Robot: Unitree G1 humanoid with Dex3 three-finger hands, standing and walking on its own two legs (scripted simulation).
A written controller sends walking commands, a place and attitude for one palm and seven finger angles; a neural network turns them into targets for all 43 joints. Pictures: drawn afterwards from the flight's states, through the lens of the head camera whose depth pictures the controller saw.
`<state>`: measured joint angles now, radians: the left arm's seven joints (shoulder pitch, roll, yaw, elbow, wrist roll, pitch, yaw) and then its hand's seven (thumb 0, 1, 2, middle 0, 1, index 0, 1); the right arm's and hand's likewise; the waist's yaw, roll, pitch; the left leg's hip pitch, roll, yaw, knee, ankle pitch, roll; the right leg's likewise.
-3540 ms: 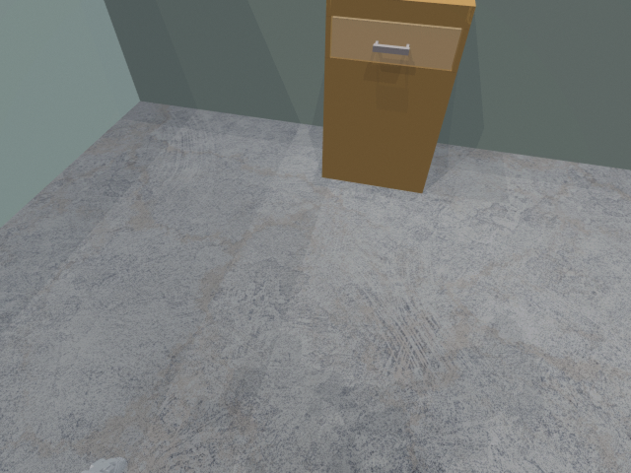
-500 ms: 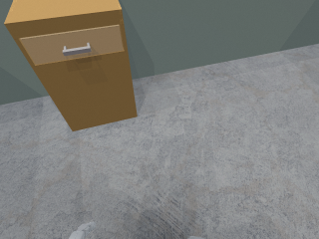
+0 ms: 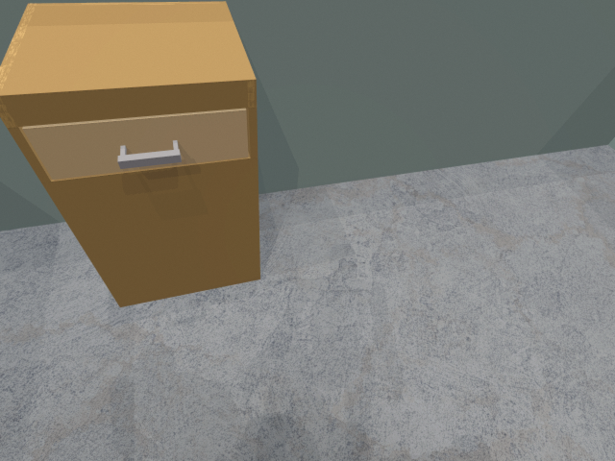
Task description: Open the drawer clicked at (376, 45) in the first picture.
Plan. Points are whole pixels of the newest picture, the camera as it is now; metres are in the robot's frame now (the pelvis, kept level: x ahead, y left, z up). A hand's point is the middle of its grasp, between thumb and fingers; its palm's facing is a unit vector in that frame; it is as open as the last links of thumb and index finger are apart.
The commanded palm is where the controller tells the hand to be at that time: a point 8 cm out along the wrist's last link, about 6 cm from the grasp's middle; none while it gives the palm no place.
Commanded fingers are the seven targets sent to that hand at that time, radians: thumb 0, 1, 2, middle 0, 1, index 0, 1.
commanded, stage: turn to face it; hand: left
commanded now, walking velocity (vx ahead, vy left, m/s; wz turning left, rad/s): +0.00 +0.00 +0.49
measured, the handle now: (150, 153) +0.73 +0.40 -0.10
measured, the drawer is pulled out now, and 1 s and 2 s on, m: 0.00 0.00 0.00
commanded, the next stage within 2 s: take the last steps up to it in 0.42 s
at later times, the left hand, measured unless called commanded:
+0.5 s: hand out of the picture +0.10 +0.15 -0.16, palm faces +0.27 -0.93 -0.26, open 7.3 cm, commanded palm none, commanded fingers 0.00 0.90 0.90 -0.20 -0.30 -0.20 -0.30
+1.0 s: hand out of the picture +0.09 +0.20 -0.18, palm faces +0.33 -0.93 -0.17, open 7.4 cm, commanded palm none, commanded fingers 0.00 0.90 0.90 -0.20 -0.30 -0.20 -0.30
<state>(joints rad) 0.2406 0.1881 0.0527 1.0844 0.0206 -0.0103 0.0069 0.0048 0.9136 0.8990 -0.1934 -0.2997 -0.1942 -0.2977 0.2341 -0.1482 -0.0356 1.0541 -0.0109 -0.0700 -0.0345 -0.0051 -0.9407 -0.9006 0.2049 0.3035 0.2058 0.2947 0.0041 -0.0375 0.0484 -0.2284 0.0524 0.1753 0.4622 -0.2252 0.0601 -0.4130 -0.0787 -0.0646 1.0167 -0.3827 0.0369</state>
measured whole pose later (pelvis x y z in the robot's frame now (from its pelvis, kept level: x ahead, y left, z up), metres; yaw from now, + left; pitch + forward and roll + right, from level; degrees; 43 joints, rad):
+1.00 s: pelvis +0.14 +0.02 +0.00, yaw +17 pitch -1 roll +0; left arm 0.26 0.19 0.05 1.08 0.03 0.02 -0.01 0.01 0.91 0.90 -0.19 -0.30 -0.19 -0.30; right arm 0.36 -0.14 -0.03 1.10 -0.02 -0.04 -0.03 0.00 -0.92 -0.90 0.21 0.30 0.21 0.29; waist 0.01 -0.03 0.05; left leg 0.01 0.00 0.10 0.31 -0.30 0.03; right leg -0.50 -0.11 -0.07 0.92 -0.27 0.05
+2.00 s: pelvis +0.27 -0.03 -0.01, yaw +16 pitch -1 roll +1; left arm 0.25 0.16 0.04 1.03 0.03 0.03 0.03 0.00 0.91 0.90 -0.19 -0.30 -0.20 -0.30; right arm 0.16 -0.20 -0.07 1.05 -0.01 0.07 -0.02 0.00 -0.91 -0.90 0.20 0.30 0.20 0.29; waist 0.01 0.05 0.05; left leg -0.39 0.04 0.03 0.80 -0.41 -0.01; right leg -0.22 -0.02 -0.07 0.55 -0.31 -0.04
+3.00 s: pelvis +0.25 +0.00 +0.00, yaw +16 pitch -1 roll +0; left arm 0.30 0.13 0.00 1.11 0.01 -0.02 0.04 0.01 0.92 0.90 -0.20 -0.30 -0.20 -0.30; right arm 0.36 -0.12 0.03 1.09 -0.01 -0.03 -0.03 0.01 -0.91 -0.90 0.20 0.30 0.20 0.29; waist 0.00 0.03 -0.01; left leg -0.14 -0.02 0.06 0.46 -0.30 0.04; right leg -0.23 -0.03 -0.06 0.49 -0.24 0.00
